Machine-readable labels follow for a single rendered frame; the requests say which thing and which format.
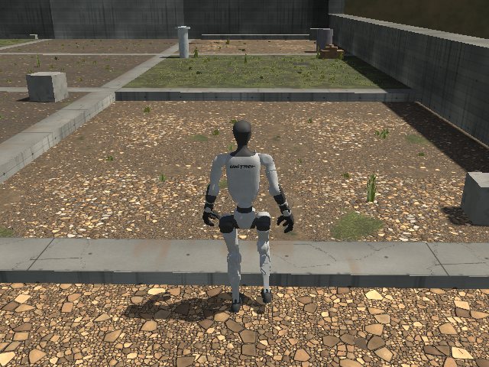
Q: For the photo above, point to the right robot forearm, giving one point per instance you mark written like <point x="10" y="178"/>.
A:
<point x="282" y="203"/>

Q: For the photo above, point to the left robot upper arm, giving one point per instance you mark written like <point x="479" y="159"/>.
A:
<point x="216" y="172"/>

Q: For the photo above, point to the right robot shin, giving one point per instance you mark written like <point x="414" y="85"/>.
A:
<point x="265" y="267"/>

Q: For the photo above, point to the robot right hand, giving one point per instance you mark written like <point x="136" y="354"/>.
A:
<point x="289" y="220"/>

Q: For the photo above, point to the left robot forearm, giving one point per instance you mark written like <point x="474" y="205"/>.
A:
<point x="210" y="201"/>

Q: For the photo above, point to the robot torso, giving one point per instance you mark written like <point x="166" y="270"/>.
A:
<point x="243" y="179"/>

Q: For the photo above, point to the right robot upper arm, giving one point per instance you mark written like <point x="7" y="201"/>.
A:
<point x="271" y="173"/>

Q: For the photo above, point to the robot left hand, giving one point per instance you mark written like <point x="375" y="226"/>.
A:
<point x="212" y="215"/>

